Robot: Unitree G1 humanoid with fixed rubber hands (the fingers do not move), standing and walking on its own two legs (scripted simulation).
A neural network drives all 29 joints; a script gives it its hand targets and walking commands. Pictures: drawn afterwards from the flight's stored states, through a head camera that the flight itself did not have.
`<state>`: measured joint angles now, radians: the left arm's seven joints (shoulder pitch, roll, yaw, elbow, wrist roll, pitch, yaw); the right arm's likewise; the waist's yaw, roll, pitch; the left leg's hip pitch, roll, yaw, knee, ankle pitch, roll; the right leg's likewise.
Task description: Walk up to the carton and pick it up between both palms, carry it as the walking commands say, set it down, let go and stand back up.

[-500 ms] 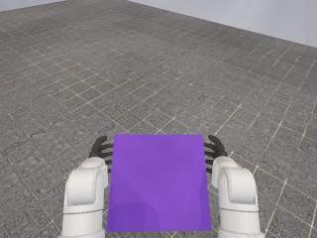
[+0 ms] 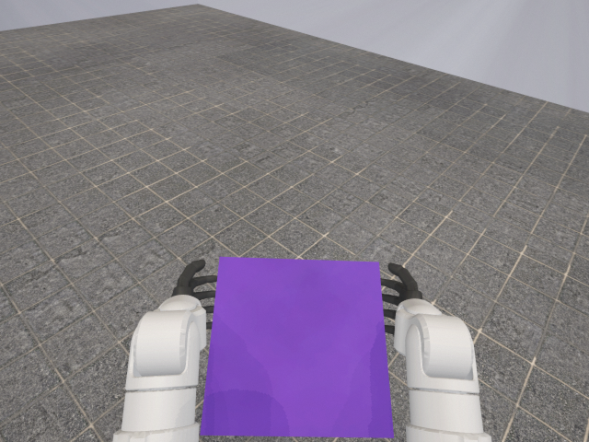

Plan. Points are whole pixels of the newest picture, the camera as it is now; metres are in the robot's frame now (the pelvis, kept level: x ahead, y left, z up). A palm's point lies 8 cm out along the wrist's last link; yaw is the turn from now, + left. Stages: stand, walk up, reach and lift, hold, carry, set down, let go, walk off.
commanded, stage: carry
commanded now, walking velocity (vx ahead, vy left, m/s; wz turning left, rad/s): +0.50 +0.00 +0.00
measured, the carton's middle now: (293, 347) +0.29 +0.00 -0.02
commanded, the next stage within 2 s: none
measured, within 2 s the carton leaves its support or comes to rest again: neither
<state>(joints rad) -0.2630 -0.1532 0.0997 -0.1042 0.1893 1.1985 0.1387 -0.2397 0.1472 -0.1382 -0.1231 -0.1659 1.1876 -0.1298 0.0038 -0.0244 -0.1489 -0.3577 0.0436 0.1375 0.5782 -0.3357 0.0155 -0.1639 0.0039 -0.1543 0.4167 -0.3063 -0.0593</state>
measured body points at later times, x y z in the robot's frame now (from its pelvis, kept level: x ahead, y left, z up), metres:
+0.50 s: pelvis +0.20 +0.01 +0.00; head +0.21 +0.01 +0.45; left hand +0.50 +0.16 +0.08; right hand +0.50 -0.13 +0.08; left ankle +0.08 +0.11 -0.68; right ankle +0.19 -0.10 -0.74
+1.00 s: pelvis +0.51 +0.04 +0.01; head +0.55 +0.06 +0.45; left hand +0.83 +0.19 +0.08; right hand +0.82 -0.10 +0.09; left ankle +0.40 +0.13 -0.74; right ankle +0.59 -0.09 -0.70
